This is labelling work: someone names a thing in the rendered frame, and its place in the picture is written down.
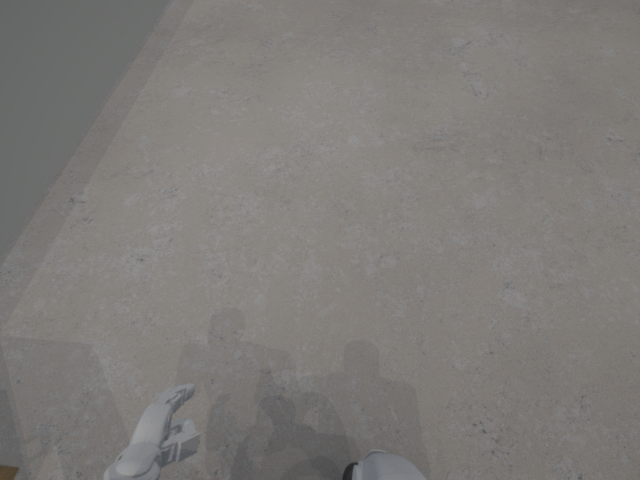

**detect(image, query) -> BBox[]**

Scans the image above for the left robot hand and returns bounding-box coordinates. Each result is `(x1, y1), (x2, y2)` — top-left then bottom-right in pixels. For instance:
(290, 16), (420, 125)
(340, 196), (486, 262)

(129, 383), (200, 468)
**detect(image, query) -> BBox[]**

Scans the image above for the left robot forearm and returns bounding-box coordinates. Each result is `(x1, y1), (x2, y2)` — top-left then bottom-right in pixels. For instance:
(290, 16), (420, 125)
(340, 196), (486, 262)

(103, 443), (162, 480)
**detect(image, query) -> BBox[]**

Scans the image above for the robot right thigh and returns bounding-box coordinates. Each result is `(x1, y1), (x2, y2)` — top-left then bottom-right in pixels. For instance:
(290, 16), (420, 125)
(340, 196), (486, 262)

(352, 453), (427, 480)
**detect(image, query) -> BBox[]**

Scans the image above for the robot right shin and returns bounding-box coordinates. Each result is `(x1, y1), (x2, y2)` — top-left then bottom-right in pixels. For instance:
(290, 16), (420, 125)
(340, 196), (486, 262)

(361, 450), (386, 461)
